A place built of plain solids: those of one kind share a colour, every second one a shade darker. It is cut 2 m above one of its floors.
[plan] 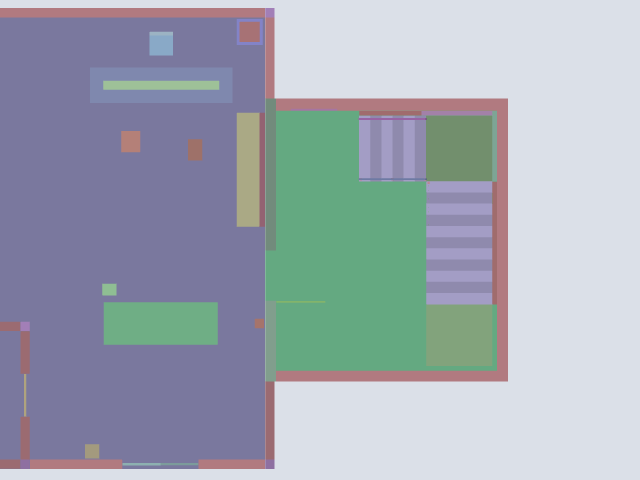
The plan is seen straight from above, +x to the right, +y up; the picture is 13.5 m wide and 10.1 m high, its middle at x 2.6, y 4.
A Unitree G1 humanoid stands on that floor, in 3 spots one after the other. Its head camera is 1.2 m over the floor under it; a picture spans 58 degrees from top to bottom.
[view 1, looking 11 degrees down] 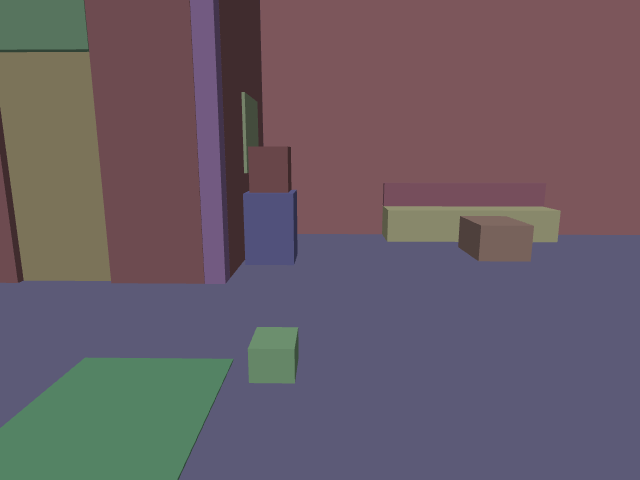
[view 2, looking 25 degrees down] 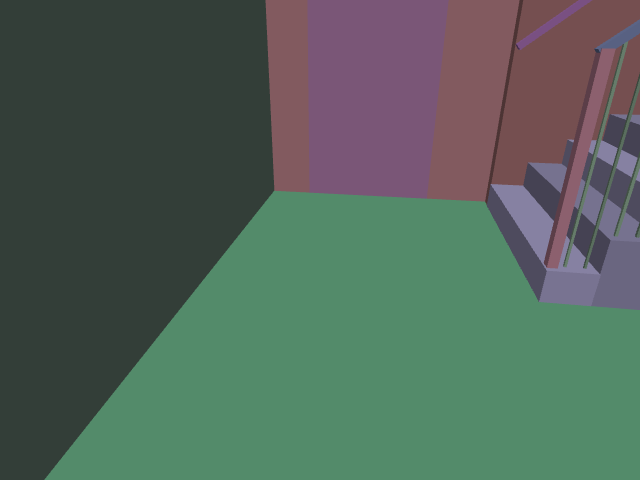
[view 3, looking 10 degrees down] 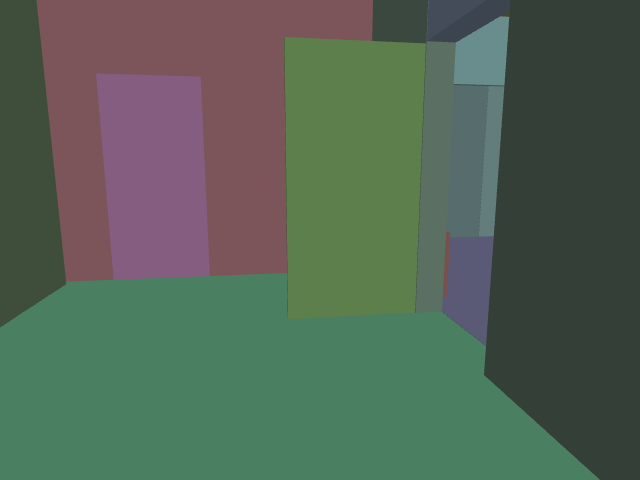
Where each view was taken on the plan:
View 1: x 0.45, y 3.25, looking -179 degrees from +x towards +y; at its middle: lobby_floor_slab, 6.29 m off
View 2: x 2.62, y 3.25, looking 99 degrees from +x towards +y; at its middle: floor_slab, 2.84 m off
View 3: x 2.97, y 5.92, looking -99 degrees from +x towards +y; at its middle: door_front_leaf_open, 3.29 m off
